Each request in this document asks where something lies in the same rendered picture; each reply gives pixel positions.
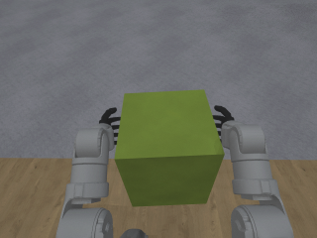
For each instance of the robot left hand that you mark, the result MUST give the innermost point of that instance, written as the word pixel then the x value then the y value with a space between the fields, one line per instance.
pixel 106 120

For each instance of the robot left upper arm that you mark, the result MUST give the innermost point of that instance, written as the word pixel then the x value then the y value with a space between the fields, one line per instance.
pixel 91 222

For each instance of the robot right hand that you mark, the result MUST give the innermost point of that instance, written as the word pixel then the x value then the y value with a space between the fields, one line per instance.
pixel 227 117

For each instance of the left robot forearm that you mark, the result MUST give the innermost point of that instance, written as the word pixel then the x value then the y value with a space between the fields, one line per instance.
pixel 90 158

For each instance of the right robot forearm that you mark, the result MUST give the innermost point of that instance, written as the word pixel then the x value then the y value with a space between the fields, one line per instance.
pixel 250 161

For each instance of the robot right upper arm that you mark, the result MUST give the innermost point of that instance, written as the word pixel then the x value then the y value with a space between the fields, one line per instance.
pixel 259 221

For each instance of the left robot thigh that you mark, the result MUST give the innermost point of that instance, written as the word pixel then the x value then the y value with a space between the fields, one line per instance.
pixel 134 233

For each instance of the carton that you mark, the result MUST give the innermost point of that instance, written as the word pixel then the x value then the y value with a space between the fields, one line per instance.
pixel 168 149

